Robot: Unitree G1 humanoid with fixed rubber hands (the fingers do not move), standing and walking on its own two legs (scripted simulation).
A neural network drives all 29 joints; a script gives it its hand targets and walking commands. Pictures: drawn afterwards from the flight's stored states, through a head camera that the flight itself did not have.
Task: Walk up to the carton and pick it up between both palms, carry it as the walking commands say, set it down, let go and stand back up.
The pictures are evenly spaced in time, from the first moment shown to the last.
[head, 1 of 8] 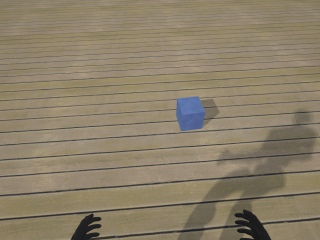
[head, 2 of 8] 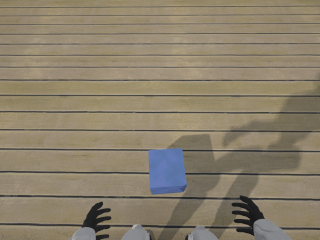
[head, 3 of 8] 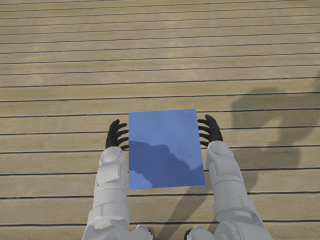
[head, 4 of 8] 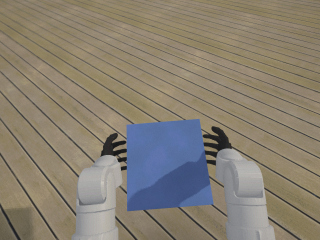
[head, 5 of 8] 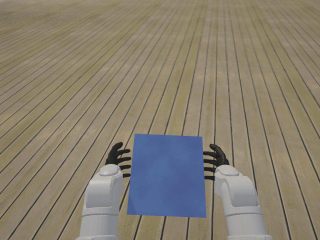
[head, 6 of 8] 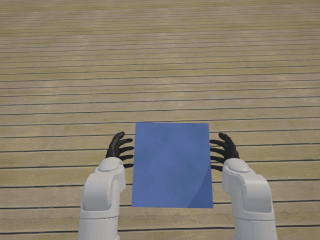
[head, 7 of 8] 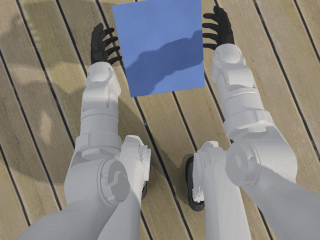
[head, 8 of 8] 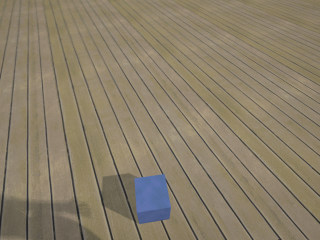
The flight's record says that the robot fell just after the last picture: no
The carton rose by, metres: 0.69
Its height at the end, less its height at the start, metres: +0.00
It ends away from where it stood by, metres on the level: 2.48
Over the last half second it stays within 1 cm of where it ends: yes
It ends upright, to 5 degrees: yes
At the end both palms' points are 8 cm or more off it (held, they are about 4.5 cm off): yes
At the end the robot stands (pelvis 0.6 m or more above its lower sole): yes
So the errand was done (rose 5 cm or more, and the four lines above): yes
